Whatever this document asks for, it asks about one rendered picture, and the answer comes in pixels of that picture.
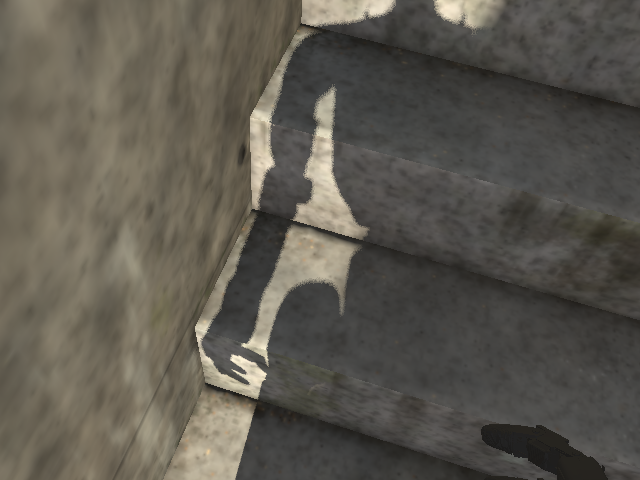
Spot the robot right hand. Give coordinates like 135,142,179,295
481,424,608,480

